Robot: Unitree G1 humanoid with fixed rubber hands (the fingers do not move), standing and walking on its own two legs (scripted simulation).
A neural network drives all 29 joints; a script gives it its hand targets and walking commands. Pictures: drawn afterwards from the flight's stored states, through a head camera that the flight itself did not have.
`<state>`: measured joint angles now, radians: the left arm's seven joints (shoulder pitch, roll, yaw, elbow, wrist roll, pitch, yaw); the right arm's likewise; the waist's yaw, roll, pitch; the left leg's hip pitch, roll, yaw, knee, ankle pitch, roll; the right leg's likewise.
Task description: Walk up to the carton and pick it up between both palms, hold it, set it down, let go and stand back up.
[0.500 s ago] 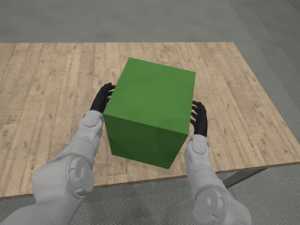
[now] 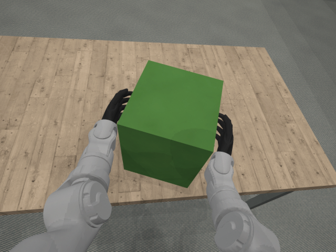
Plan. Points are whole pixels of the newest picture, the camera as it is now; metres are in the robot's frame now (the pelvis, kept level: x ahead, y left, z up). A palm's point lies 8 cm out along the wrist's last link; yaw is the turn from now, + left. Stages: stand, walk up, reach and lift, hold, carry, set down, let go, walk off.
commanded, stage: reach and lift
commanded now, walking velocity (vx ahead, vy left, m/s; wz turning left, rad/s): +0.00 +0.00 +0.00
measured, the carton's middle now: (169, 129) +0.43 -0.05 -0.02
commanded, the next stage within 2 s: none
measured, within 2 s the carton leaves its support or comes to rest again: leaves its support in 1.14 s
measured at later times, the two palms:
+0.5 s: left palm (112, 118) +0.44 +0.10 +0.03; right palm (223, 147) +0.35 -0.17 +0.02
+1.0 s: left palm (111, 120) +0.43 +0.10 +0.03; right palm (224, 149) +0.35 -0.17 +0.01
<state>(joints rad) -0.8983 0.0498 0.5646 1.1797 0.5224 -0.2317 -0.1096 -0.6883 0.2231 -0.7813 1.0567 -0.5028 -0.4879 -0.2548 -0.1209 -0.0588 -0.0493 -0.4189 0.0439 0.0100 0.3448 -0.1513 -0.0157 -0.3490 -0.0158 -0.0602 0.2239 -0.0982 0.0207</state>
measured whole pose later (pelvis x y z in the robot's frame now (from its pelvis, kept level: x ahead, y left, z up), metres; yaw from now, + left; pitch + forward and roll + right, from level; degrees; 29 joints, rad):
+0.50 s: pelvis +0.00 +0.00 +0.00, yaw +0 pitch +14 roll -1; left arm -0.89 0.04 0.54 1.16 0.51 -0.22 -0.10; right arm -0.68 0.21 -0.74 1.08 -0.45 -0.52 -0.26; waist -0.11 -0.06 -0.06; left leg -0.43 0.05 0.03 0.33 -0.14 -0.02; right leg -0.36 -0.01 -0.07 0.20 -0.08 0.02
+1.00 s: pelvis -0.01 +0.00 +0.00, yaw -1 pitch +16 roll -1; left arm -0.88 0.08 0.34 1.24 0.34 -0.28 -0.04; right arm -0.66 0.13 -0.55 1.16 -0.31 -0.57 -0.30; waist -0.08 -0.03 -0.12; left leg -0.47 0.06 0.03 0.31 -0.11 -0.02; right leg -0.40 -0.01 -0.07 0.17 -0.05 0.01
